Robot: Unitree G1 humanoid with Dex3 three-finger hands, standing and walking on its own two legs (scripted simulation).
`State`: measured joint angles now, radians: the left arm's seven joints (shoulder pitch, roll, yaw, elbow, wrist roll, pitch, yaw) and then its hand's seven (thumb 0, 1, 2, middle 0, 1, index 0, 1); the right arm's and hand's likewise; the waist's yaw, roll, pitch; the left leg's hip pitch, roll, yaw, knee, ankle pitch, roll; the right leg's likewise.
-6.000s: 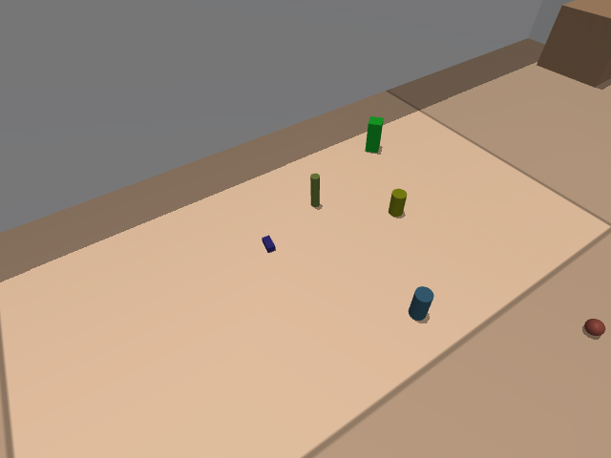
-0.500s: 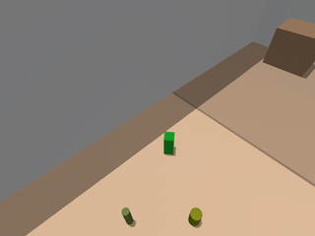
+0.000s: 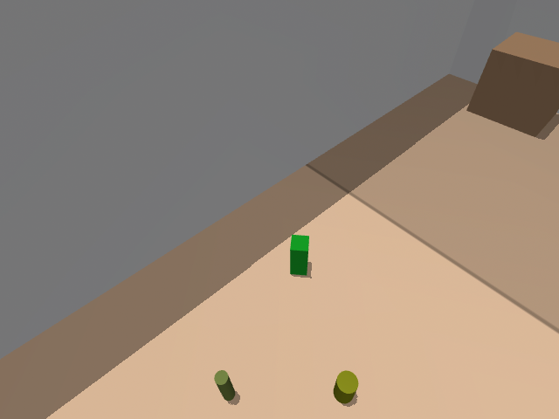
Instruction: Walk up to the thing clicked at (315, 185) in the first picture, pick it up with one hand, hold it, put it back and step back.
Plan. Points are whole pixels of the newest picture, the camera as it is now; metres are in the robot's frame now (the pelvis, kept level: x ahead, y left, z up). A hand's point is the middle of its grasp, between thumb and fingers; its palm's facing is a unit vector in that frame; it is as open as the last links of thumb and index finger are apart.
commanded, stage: stand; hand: left
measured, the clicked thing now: (225, 386) +0.38 +0.22 -0.70
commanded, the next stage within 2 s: go down in 1.16 s
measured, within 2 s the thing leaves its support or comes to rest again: neither
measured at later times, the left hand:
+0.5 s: hand out of the picture +0.08 +0.25 -0.16, palm faces -0.02 -0.94 -0.35, open 7.4 cm
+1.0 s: hand out of the picture +0.08 +0.25 -0.16, palm faces -0.02 -0.94 -0.35, open 7.4 cm
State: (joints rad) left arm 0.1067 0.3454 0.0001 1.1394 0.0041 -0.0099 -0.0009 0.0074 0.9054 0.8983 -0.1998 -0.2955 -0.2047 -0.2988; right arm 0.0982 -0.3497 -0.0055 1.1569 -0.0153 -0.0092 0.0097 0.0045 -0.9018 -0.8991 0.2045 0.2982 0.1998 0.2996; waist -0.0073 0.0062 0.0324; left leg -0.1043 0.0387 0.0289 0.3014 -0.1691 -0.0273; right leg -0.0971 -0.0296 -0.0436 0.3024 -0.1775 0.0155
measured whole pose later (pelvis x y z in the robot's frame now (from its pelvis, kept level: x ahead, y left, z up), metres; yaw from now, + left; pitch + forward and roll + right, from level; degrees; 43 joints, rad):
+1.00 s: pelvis +0.01 +0.00 +0.00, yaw +0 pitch -2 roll +0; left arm 0.11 0.35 0.00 1.13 0.01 -0.01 0.00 0.01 0.91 0.90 -0.20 -0.30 -0.20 -0.30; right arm 0.10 -0.35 0.00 1.14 -0.01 -0.01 0.00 0.00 -0.90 -0.90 0.20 0.30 0.20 0.30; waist 0.00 0.00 0.04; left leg -0.08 0.04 0.04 0.30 -0.18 -0.03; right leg -0.08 -0.03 -0.04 0.30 -0.19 0.02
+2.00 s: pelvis -0.01 +0.01 -0.08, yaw +0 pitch +14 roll -2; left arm 0.24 0.34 0.23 0.51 0.03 0.20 -0.07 0.00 -0.54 0.03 -0.09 -0.08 -0.09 -0.09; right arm 0.22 -0.24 -0.03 0.59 0.01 -0.13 -0.06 0.01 -0.85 -0.88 0.20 0.30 0.20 0.30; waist -0.03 0.00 -0.11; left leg -0.80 0.05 -0.01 1.04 -0.50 -0.01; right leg -0.75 -0.04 -0.05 0.99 -0.48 0.03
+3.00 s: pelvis -0.08 +0.01 -0.28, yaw -2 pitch +33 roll -4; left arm -0.31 0.64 0.66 0.94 -0.14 -0.36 -0.53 -0.01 -0.51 0.09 -0.06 -0.10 -0.06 -0.10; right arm 0.11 -0.31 0.02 0.67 -0.03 -0.18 -0.04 0.01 -0.89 -0.90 0.21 0.30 0.20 0.30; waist -0.04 -0.01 -0.17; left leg -1.78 0.05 -0.08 1.88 -0.67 -0.02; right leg -1.73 -0.04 -0.06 1.83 -0.67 0.01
